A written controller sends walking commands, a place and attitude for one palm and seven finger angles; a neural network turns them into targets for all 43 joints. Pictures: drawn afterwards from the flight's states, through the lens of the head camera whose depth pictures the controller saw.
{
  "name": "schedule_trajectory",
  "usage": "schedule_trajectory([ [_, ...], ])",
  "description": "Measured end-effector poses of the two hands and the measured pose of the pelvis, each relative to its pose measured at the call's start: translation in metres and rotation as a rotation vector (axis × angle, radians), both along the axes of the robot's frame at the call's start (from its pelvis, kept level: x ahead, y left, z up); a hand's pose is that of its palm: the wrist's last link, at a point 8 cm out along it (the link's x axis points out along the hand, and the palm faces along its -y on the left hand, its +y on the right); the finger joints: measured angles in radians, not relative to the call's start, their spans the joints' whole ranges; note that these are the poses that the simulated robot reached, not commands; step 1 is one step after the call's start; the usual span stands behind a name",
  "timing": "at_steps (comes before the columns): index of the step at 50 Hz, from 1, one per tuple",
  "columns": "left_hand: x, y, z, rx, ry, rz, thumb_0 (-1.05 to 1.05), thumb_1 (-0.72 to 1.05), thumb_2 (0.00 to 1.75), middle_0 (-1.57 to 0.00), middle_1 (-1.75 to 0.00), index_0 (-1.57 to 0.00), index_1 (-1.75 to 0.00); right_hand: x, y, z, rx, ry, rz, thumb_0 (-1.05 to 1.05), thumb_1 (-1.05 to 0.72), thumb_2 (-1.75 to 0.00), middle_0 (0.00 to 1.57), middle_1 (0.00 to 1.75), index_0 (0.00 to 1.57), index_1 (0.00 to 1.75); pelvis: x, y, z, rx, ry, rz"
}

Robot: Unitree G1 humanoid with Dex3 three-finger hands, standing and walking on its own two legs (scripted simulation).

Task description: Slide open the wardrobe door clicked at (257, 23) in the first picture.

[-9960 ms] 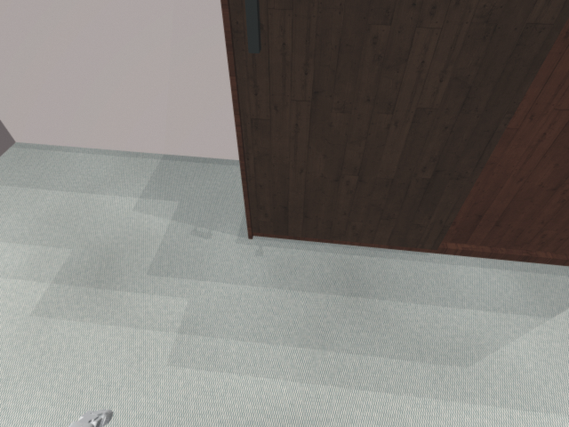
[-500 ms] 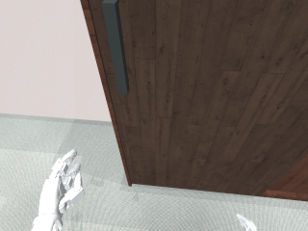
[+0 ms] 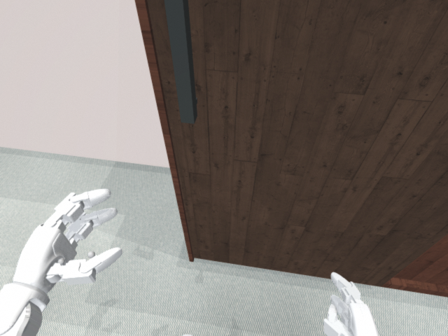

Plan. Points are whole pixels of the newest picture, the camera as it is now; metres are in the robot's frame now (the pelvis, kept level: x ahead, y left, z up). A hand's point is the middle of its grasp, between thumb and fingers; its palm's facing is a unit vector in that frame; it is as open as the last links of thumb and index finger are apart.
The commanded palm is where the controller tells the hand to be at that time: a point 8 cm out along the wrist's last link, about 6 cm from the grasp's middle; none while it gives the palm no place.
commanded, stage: raise the hand with hooked fingers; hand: left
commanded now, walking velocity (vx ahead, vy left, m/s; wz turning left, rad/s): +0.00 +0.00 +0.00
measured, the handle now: (186, 56) +0.52 +0.11 +0.25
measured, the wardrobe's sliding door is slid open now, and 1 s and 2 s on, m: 0.00 0.00 0.00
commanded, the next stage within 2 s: move the hooked fingers beside the handle in 1.40 s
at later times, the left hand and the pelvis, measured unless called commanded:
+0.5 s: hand (35, 193) +0.25 +0.27 +0.20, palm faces +0.00 -0.99 -0.14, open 13.1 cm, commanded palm +0.22 +0.31 +0.20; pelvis +0.01 +0.02 +0.03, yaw +0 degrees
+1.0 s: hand out of the picture +0.28 +0.28 +0.28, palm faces +0.00 -0.99 -0.17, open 13.9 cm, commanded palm +0.25 +0.32 +0.28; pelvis +0.01 +0.00 +0.03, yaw +0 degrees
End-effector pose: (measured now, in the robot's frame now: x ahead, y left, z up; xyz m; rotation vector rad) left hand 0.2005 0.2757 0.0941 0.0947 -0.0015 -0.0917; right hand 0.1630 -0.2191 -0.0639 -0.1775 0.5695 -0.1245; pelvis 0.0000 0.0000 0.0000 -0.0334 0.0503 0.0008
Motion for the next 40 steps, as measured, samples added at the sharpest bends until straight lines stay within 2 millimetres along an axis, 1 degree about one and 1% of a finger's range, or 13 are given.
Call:
schedule_trajectory([
  [5,0.011,0.014,0.025,-0.008,-0.022,0.036,0.01,0.17,0.58,-0.25,-0.77,-0.26,-0.77,-0.017,0.002,0.002,0.018,0.009,-0.03,0.02,-0.9,-0.9,0.2,0.3,0.2,0.3,0.005,0.006,0.008,0.008,-0.012,-0.017],
  [9,0.011,0.018,0.038,-0.007,-0.046,0.041,0.0,0.08,0.54,-0.26,-0.83,-0.26,-0.83,-0.02,-0.003,0.007,-0.005,0.007,-0.031,0.02,-0.9,-0.9,0.2,0.3,0.2,0.3,0.008,0.012,0.012,0.009,-0.026,-0.018],
  [12,0.012,0.021,0.045,-0.007,-0.05,0.04,0.0,0.01,0.51,-0.26,-0.88,-0.27,-0.88,-0.016,-0.006,0.013,-0.029,-0.008,-0.03,0.02,-0.9,-0.9,0.2,0.3,0.2,0.3,0.008,0.015,0.015,0.01,-0.041,-0.015],
  [16,0.016,0.029,0.058,0.004,-0.067,0.054,0.0,-0.09,0.47,-0.27,-0.94,-0.28,-0.94,-0.004,-0.006,0.025,-0.052,-0.042,-0.019,0.02,-0.9,-0.9,0.2,0.3,0.2,0.3,0.007,0.017,0.019,0.01,-0.067,-0.009],
  [21,0.022,0.04,0.085,0.022,-0.121,0.072,0.0,-0.2,0.42,-0.28,-1.01,-0.28,-1.01,0.014,0.003,0.039,-0.047,-0.102,0.013,0.02,-0.9,-0.9,0.2,0.3,0.2,0.3,0.007,0.018,0.023,0.012,-0.093,-0.004],
  [25,0.026,0.045,0.106,0.036,-0.143,0.071,0.0,-0.3,0.38,-0.29,-1.07,-0.29,-1.07,0.027,0.015,0.046,-0.022,-0.137,0.049,0.02,-0.9,-0.9,0.2,0.3,0.2,0.3,0.007,0.017,0.026,0.014,-0.109,0.0],
  [29,0.029,0.049,0.121,0.045,-0.134,0.074,-0.01,-0.38,0.34,-0.29,-1.13,-0.3,-1.13,0.034,0.025,0.048,0.006,-0.142,0.08,0.02,-0.9,-0.9,0.2,0.3,0.2,0.3,0.006,0.016,0.028,0.017,-0.118,0.004],
  [33,0.032,0.053,0.137,0.055,-0.132,0.084,-0.01,-0.44,0.32,-0.3,-1.17,-0.3,-1.16,0.036,0.031,0.045,0.027,-0.124,0.102,0.02,-0.9,-0.9,0.2,0.3,0.2,0.3,0.005,0.014,0.029,0.019,-0.124,0.009],
  [36,0.035,0.056,0.149,0.063,-0.139,0.091,-0.01,-0.47,0.31,-0.3,-1.18,-0.3,-1.18,0.035,0.031,0.042,0.037,-0.104,0.111,0.02,-0.9,-0.9,0.2,0.3,0.2,0.3,0.005,0.011,0.03,0.02,-0.127,0.012],
  [40,0.041,0.062,0.164,0.066,-0.145,0.097,-0.01,-0.48,0.3,-0.3,-1.19,-0.31,-1.19,0.033,0.027,0.037,0.04,-0.077,0.111,0.02,-0.9,-0.9,0.2,0.3,0.2,0.3,0.005,0.007,0.031,0.021,-0.128,0.015],
])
